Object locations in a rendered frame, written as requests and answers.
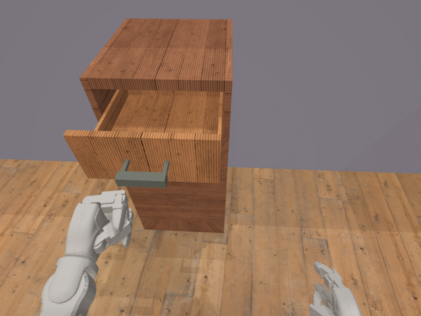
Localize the drawer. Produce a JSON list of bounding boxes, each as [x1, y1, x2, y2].
[[63, 90, 223, 183]]

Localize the cabinet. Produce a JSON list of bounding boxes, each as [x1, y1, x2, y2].
[[79, 18, 232, 233]]

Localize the left robot hand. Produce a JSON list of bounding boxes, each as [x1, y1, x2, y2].
[[64, 190, 134, 263]]

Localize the right robot hand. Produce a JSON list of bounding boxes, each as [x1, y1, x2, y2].
[[310, 261, 362, 316]]

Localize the left robot forearm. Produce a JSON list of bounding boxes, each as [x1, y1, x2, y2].
[[39, 255, 99, 316]]

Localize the handle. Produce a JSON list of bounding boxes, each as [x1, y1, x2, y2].
[[114, 159, 169, 188]]

